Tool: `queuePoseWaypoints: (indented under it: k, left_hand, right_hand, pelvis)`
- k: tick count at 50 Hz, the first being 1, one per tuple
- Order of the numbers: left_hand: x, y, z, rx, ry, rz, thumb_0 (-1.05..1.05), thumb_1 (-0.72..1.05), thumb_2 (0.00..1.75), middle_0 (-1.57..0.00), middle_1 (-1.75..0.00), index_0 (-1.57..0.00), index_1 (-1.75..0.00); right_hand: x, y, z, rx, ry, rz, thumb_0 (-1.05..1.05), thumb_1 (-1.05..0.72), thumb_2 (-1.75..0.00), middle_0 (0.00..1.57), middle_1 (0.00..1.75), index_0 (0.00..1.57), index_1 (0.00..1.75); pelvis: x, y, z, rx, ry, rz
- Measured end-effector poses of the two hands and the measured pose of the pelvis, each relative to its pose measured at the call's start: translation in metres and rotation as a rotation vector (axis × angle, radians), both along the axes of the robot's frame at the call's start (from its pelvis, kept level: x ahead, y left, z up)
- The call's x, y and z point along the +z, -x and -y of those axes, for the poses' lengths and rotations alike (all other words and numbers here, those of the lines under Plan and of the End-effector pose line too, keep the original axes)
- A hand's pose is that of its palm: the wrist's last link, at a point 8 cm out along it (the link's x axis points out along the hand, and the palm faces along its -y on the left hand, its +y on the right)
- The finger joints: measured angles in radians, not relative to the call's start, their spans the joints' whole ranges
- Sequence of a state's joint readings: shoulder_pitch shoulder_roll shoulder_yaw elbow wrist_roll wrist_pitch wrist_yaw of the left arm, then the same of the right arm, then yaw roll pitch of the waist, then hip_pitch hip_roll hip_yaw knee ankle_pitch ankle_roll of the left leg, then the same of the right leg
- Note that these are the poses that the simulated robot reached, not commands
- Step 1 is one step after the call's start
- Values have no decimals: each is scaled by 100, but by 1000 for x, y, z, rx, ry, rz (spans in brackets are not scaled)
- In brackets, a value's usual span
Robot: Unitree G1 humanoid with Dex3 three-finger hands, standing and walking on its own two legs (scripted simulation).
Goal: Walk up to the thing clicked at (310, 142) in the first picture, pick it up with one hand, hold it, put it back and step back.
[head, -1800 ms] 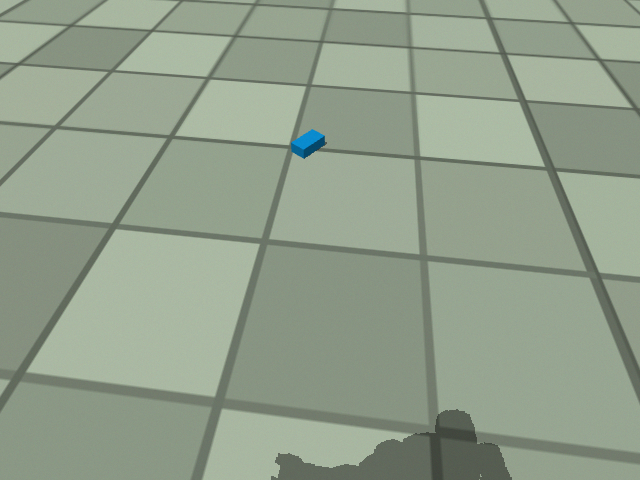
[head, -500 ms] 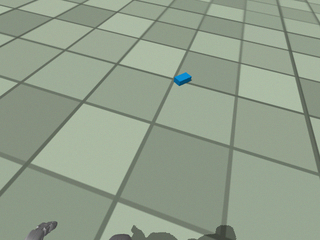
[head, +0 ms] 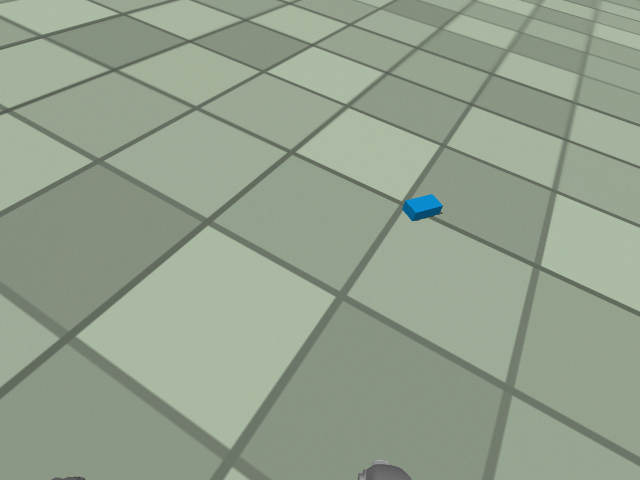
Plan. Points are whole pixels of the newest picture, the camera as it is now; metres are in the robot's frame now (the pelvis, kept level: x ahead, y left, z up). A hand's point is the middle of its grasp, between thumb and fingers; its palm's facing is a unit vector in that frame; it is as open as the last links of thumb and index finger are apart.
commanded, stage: walk up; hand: left
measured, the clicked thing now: (422, 207) +1.47 -0.52 -0.75
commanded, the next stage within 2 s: none
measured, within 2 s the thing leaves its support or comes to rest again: neither
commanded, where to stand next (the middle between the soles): +1.26 -0.91 m, yaw +29 degrees
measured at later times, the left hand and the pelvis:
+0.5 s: hand (231, 415) +0.24 +0.13 -0.16, palm faces +0.21 -0.92 -0.34, open 7.4 cm; pelvis +0.26 -0.15 -0.02, yaw +12 degrees
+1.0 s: hand (326, 276) +0.52 +0.00 -0.16, palm faces +0.26 -0.89 -0.38, open 7.3 cm; pelvis +0.50 -0.31 -0.04, yaw +18 degrees
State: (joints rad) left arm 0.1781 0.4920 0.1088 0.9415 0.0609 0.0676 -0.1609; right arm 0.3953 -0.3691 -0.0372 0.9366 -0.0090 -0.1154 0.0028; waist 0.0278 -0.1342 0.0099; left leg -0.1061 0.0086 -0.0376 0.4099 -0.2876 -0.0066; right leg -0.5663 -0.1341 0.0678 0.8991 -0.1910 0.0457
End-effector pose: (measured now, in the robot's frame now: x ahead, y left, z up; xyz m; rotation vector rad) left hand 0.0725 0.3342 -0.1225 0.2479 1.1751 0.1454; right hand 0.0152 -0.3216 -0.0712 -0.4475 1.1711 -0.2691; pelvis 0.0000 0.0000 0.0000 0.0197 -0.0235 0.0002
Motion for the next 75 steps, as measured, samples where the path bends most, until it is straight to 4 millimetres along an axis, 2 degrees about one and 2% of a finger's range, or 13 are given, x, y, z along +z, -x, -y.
queuePoseWaypoints:
  k: [5,10,18,27,31,37,42,46,49,51,61,67,75]
  left_hand:
    - [4,-54,29,37,-64,33,1,91,90,-20,-30,-20,-30]
    - [15,-116,80,55,-104,153,1,91,90,-20,-30,-20,-30]
    - [34,-131,132,182,-105,102,1,91,90,-21,-30,-21,-30]
    - [-17,-165,165,263,-60,-36,1,91,90,-21,-30,-20,-30]
    - [-35,-208,190,233,-29,-77,1,91,90,-20,-30,-20,-30]
    - [-24,-306,214,164,-5,27,1,91,90,-21,-30,-20,-30]
    - [-7,-379,234,165,-36,138,1,91,90,-20,-30,-20,-30]
    - [1,-419,260,181,-94,154,1,91,90,-20,-30,-20,-30]
    - [2,-430,287,221,-139,159,1,91,90,-20,-30,-20,-30]
    - [7,-426,307,264,-139,141,1,91,90,-20,-30,-20,-30]
    - [3,-396,373,431,-104,-57,1,91,90,-21,-30,-21,-30]
    - [-33,-433,404,439,-35,-73,1,91,90,-20,-30,-20,-30]
    - [-30,-501,443,384,14,-37,1,91,90,-21,-30,-20,-30]
  right_hand:
    - [-20,-68,51,58,4,-6,1,-90,-90,21,30,21,30]
    - [-48,-150,106,104,26,-37,1,-90,-90,21,30,20,30]
    - [-27,-307,114,255,-52,73,1,-90,-90,20,30,20,30]
    - [-31,-443,122,351,-16,101,1,-90,-90,21,30,20,30]
    - [-33,-470,143,305,27,129,1,-90,-90,21,30,20,30]
    - [-13,-479,192,239,68,86,1,-90,-90,21,30,20,30]
    - [-10,-503,248,263,92,0,1,-90,-90,21,30,20,30]
    - [-22,-549,305,264,109,-14,1,-89,-90,21,30,21,30]
    - [-40,-596,340,266,139,-23,1,-90,-90,21,30,20,30]
    - [-43,-628,345,280,133,-20,1,-90,-90,21,30,20,30]
    - [-25,-767,306,493,7,83,1,-90,-90,20,30,20,30]
    - [-27,-806,320,511,54,122,0,-90,-90,21,30,20,30]
    - [4,-831,391,437,117,130,1,-90,-90,21,30,21,30]
  pelvis:
    - [-15,-55,43,33,-34,-18]
    - [-28,-106,84,91,11,-16]
    - [-2,-190,124,151,-1,-6]
    - [-29,-290,153,213,19,-3]
    - [-37,-325,164,215,-10,8]
    - [-24,-372,200,233,-10,29]
    - [-24,-416,242,255,-12,18]
    - [-34,-461,284,277,-10,2]
    - [-44,-489,309,303,30,11]
    - [-39,-504,319,322,22,11]
    - [-18,-578,358,363,30,6]
    - [-36,-615,374,395,5,26]
    - [-23,-660,419,393,7,25]
